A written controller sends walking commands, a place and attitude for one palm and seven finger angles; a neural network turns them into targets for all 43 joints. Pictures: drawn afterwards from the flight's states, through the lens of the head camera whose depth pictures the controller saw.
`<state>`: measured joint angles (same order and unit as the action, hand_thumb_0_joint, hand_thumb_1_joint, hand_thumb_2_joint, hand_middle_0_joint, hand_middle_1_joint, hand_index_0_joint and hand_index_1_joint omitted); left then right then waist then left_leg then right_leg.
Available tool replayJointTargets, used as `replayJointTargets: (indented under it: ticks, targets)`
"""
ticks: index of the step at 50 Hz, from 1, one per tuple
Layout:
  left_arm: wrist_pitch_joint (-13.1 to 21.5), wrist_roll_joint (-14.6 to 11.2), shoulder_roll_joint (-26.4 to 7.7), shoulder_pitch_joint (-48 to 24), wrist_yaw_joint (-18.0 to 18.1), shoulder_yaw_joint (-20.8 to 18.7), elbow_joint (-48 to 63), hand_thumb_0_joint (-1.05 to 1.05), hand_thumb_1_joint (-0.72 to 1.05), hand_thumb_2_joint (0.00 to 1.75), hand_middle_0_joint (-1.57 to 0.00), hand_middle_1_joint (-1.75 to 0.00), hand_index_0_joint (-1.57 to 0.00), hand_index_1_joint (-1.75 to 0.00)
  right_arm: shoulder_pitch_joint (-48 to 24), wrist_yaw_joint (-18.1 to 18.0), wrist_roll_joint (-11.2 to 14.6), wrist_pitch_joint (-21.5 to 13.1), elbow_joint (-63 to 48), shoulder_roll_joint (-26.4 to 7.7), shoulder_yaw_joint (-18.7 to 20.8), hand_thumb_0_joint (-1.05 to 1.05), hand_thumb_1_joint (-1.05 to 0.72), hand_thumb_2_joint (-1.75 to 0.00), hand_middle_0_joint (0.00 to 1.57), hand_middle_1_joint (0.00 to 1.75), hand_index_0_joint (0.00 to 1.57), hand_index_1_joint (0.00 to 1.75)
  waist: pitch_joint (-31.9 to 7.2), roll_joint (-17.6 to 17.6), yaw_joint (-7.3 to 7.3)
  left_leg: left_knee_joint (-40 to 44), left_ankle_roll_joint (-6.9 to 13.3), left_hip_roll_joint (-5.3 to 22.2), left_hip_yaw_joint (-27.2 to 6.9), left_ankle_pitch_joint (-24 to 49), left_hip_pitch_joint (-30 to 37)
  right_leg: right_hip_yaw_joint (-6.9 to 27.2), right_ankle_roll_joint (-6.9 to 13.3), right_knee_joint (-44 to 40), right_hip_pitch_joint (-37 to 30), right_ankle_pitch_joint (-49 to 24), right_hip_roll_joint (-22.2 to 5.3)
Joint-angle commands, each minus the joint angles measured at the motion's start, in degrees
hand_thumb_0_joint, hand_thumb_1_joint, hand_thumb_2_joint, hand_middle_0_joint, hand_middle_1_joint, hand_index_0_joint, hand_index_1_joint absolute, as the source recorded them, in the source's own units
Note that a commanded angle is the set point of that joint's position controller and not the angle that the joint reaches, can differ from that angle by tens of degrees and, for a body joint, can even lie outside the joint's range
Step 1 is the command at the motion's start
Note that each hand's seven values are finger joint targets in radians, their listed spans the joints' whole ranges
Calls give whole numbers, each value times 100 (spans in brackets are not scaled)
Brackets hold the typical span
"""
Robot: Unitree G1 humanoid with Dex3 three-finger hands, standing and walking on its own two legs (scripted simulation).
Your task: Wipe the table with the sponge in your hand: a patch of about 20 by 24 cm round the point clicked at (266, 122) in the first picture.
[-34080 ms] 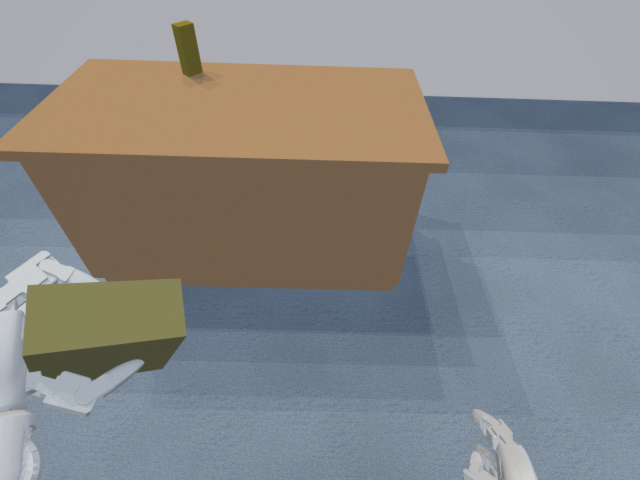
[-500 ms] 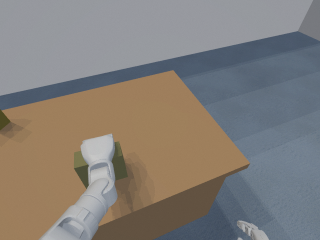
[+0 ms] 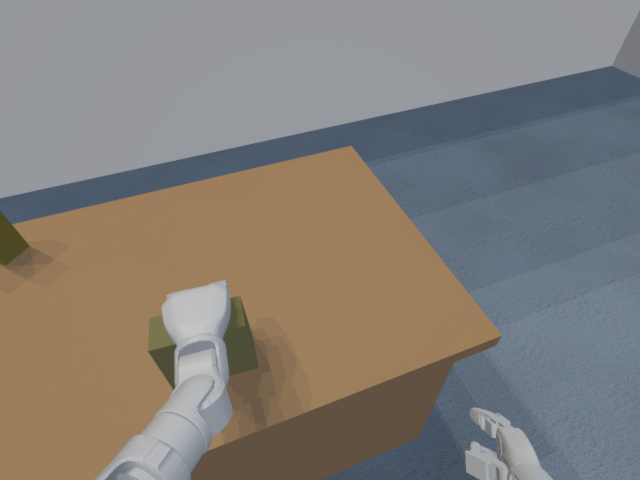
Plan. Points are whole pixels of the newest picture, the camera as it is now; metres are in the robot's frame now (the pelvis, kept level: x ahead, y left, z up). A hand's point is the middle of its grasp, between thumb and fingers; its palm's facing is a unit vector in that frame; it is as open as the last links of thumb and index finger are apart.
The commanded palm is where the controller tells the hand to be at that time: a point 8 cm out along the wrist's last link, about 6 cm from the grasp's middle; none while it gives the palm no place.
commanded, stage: wipe back along the third lane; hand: left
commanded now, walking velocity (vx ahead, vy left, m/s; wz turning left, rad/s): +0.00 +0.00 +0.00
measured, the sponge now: (210, 351) +0.31 +0.21 -0.05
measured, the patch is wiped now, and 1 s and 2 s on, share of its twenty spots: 1.00 1.00 1.00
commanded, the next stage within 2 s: slide back across to the middle lane in 0.56 s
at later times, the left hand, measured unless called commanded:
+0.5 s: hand (208, 335) +0.31 +0.20 -0.01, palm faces -0.07 -0.03 -1.00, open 9.8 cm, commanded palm +0.27 +0.18 +0.01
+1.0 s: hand (195, 341) +0.30 +0.22 +0.00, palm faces -0.06 -0.10 -0.99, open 9.8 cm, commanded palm +0.25 +0.22 +0.04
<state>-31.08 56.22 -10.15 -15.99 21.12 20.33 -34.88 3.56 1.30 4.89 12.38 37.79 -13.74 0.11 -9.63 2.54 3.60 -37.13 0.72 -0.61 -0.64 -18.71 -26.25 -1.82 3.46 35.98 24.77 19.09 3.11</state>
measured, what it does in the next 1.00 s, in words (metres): stands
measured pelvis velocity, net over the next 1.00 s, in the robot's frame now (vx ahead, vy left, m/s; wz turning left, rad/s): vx -0.01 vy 0.00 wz -0.02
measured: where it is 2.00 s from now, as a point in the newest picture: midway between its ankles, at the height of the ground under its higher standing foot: outside the picture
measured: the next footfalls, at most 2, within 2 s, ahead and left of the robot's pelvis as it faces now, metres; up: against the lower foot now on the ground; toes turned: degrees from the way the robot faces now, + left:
none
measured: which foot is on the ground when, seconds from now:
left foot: down 0.00-1.00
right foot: down 0.00-1.00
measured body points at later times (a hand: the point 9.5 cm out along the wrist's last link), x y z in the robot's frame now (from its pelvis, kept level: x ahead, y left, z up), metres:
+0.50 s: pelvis -0.01 +0.01 +0.00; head -0.01 -0.01 +0.45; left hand +0.31 +0.20 +0.04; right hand +0.19 -0.21 -0.11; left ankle +0.00 +0.11 -0.72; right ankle -0.01 -0.08 -0.72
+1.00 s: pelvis -0.01 +0.00 +0.00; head -0.01 -0.02 +0.45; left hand +0.30 +0.22 +0.05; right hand +0.19 -0.23 -0.10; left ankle +0.00 +0.11 -0.72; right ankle -0.01 -0.08 -0.72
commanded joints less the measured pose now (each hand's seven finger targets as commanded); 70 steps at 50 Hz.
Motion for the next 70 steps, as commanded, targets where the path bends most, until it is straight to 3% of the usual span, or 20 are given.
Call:
replayJointTargets:
  ticks: [1, 7, 11, 19, 26, 27, 30, 31, 33, 36, 39, 46, 50, 51, 55, 62, 65, 66, 67, 70]
  targets:
    - [28, -210, 67, -293, -266, -64, 330, 0, 10, 130, -120, -160, -120, -160, -831, -36, -14, -233, -843, -633, 234, 0, -90, -90, 20, 30, 20, 30, -843, -922, -92, 203, 123, -147, -52, 1440, 382, 482, 110, -452, -718, -2715, -139]
    - [-39, -192, 245, -387, -290, 150, 358, 0, 10, 130, -120, -160, -120, -160, -825, -53, 2, -242, -876, -603, 208, 0, -90, -90, 20, 30, 20, 30, -729, -830, -129, 231, 134, -135, -53, 1309, 402, 360, 104, -446, -546, -2275, -108]
    - [-50, -178, -25, -458, -278, -121, 291, 0, 10, 130, -120, -160, -120, -160, -833, -73, 10, -253, -846, -646, 214, 0, -90, -90, 20, 30, 20, 30, -711, -900, -101, 245, 115, -122, -92, 1235, 314, 405, 116, -455, -510, -2171, -102]
    - [13, -64, 371, -623, -260, 228, 37, 0, 10, 130, -120, -160, -120, -160, -731, -56, -15, -290, -823, -602, 224, 0, -90, -90, 20, 30, 20, 30, -716, -906, -157, 174, 125, -82, -112, 1145, 334, 221, 126, -370, -182, -1723, -55]
    - [-36, -159, 201, -830, -192, 17, 5, 0, 10, 130, -120, -160, -120, -160, -767, -53, 0, -276, -820, -614, 220, 0, -90, -90, 20, 30, 20, 30, -675, -811, -100, 234, 112, -63, -150, 899, 230, 236, 143, -398, -90, -1341, -31]
    - [-50, -182, 380, -884, -202, 231, -9, 0, 10, 130, -120, -160, -120, -160, -754, -56, 6, -275, -847, -588, 200, 0, -90, -90, 20, 30, 20, 30, -610, -837, -166, 229, 130, -69, -133, 840, 252, 185, 116, -414, -57, -1240, -36]
    - [-48, -168, 372, -1084, -185, 208, -213, 0, 10, 130, -120, -160, -120, -160, -736, -77, 4, -274, -790, -583, 192, 0, -90, -90, 20, 30, 20, 30, -540, -857, -200, 246, 125, -63, -125, 677, 221, 176, 109, -469, 71, -962, -30]
    - [-33, -165, 221, -1039, -174, 15, -214, 0, 10, 130, -120, -160, -120, -160, -726, -70, 3, -290, -783, -605, 212, 0, -90, -90, 20, 30, 20, 30, -651, -808, -119, 250, 113, -57, -166, 735, 222, 209, 147, -433, 38, -1018, -9]
    - [17, -184, 412, -984, -182, 221, -208, 0, 10, 130, -120, -160, -120, -160, -693, -67, -3, -290, -806, -582, 206, 0, -90, -90, 20, 30, 20, 30, -705, -898, -178, 195, 131, -66, -133, 807, 249, 176, 115, -411, -8, -1170, -30]
    - [13, -256, -136, -810, -154, -342, -16, 0, 10, 130, -120, -160, -120, -160, -761, -107, -4, -280, -846, -615, 204, 0, -90, -90, 20, 30, 20, 30, -834, -834, -10, 261, 124, -100, -121, 811, 196, 329, 119, -482, -315, -1296, -50]
    - [-7, -246, -109, -570, -160, -263, 306, 0, 10, 130, -120, -160, -120, -160, -809, -122, 8, -275, -932, -576, 186, 0, -90, -90, 20, 30, 20, 30, -836, -796, -8, 321, 143, -118, -85, 905, 313, 325, 87, -541, -510, -1405, -79]
    - [-91, -209, -903, -77, -228, -939, 987, 0, 10, 130, -120, -160, -120, -160, -953, -184, 21, -319, -964, -643, 162, 0, -90, -90, 20, 30, 20, 30, -767, -757, 104, 533, 142, -168, -74, 1113, 488, 568, 83, -734, -1017, -1956, -112]
    - [-43, -95, -864, 290, -328, -818, 1245, 0, 10, 130, -120, -160, -120, -160, -990, -192, 22, -407, -999, -620, 139, 0, -90, -90, 20, 30, 20, 30, -642, -696, 83, 597, 153, -193, -54, 1243, 642, 599, 82, -778, -1099, -2205, -124]
    - [4, -109, -1117, 395, -341, -1084, 1372, 0, 10, 130, -120, -160, -120, -160, -999, -195, 24, -431, -1003, -648, 167, 0, -90, -90, 20, 30, 20, 30, -707, -584, 149, 599, 148, -200, -65, 1328, 703, 658, 109, -776, -1187, -2391, -124]
    - [143, -22, -984, 529, -417, -911, 1465, 0, 10, 130, -120, -160, -120, -160, -1005, -197, 8, -509, -1001, -634, 148, 0, -90, -90, 20, 30, 20, 30, -464, -603, 65, 647, 143, -198, -80, 1304, 730, 633, 100, -807, -1032, -2291, -113]
    - [436, 49, -1179, 844, -350, -1221, 1584, 0, 10, 130, -120, -160, -120, -160, -934, -215, -36, -623, -961, -645, 209, 0, -90, -90, 20, 30, 20, 30, -690, -568, 134, 575, 138, -206, -90, 1529, 819, 655, 129, -693, -1112, -2714, -114]
    - [464, 63, -1290, 881, -322, -1318, 1582, 0, 10, 130, -120, -160, -120, -160, -959, -230, -37, -650, -945, -650, 204, 0, -90, -90, 20, 30, 20, 30, -585, -630, 126, 590, 135, -222, -70, 1396, 755, 728, 98, -766, -1084, -2624, -125]
    - [458, 59, -1547, 843, -306, -1590, 1589, 0, 10, 130, -120, -160, -120, -160, -949, -238, -35, -646, -910, -687, 215, 0, -90, -90, 20, 30, 20, 30, -554, -588, 163, 627, 124, -218, -124, 1383, 739, 765, 129, -773, -1086, -2514, -103]
    - [442, 87, -1348, 758, -323, -1358, 1609, 0, 10, 130, -120, -160, -120, -160, -979, -257, -38, -643, -938, -652, 193, 0, -90, -90, 20, 30, 20, 30, -528, -571, 129, 641, 141, -225, -94, 1315, 731, 710, 97, -791, -1060, -2363, -116]
    - [429, 132, -1385, 714, -338, -1394, 1483, 0, 10, 130, -120, -160, -120, -160, -976, -270, -32, -681, -907, -654, 193, 0, -90, -90, 20, 30, 20, 30, -392, -486, 127, 647, 146, -214, -116, 1250, 755, 648, 113, -843, -900, -2038, -90]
